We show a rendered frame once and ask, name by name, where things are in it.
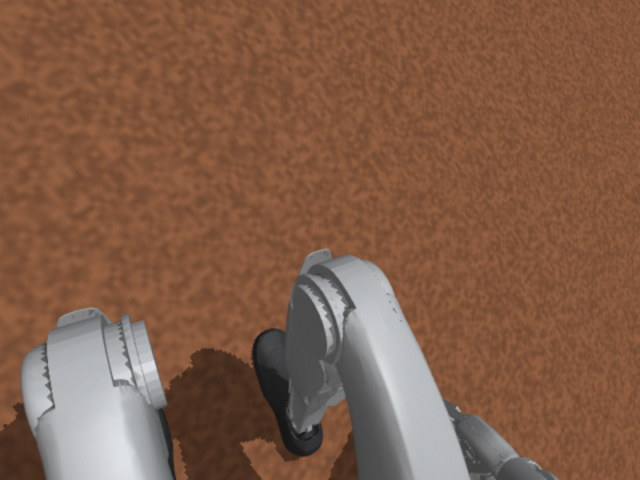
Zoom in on right robot hand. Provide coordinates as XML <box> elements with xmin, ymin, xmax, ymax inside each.
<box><xmin>443</xmin><ymin>399</ymin><xmax>520</xmax><ymax>480</ymax></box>

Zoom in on left robot foot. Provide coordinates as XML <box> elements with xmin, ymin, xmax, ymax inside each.
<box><xmin>158</xmin><ymin>408</ymin><xmax>176</xmax><ymax>480</ymax></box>

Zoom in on right robot arm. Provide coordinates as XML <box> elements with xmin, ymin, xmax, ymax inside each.
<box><xmin>496</xmin><ymin>457</ymin><xmax>559</xmax><ymax>480</ymax></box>

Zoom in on right robot foot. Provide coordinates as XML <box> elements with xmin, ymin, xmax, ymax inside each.
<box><xmin>253</xmin><ymin>328</ymin><xmax>323</xmax><ymax>457</ymax></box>

